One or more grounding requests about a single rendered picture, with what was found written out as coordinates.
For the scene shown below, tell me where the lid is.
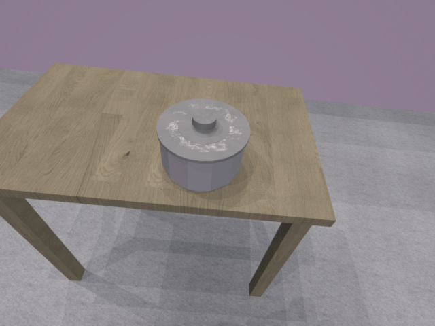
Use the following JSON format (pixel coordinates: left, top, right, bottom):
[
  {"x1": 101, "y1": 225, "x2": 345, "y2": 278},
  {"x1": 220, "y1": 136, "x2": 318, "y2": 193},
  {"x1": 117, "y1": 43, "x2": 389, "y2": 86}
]
[{"x1": 156, "y1": 98, "x2": 250, "y2": 164}]

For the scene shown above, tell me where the pot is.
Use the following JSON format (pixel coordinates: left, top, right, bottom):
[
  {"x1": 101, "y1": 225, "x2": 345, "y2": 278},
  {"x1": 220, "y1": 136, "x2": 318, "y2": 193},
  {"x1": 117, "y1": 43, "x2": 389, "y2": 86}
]
[{"x1": 160, "y1": 143, "x2": 243, "y2": 192}]

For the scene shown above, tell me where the knob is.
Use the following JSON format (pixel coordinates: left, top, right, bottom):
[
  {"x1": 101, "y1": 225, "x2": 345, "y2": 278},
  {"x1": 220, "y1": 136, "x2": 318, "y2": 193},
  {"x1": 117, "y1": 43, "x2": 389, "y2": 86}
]
[{"x1": 192, "y1": 109, "x2": 217, "y2": 131}]

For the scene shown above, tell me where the table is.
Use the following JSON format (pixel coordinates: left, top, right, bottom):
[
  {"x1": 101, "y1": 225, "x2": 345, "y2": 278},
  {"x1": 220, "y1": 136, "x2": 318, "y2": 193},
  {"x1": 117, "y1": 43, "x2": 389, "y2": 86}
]
[{"x1": 0, "y1": 63, "x2": 336, "y2": 297}]

